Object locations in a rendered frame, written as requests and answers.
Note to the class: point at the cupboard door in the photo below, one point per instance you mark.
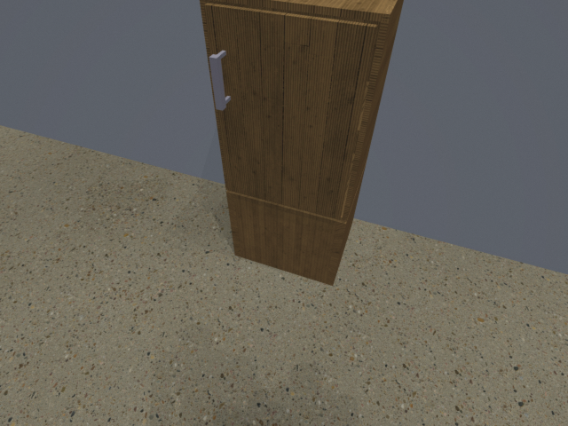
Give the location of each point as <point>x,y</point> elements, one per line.
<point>297,85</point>

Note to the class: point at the handle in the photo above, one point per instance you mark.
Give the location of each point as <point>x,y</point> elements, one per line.
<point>217,80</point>

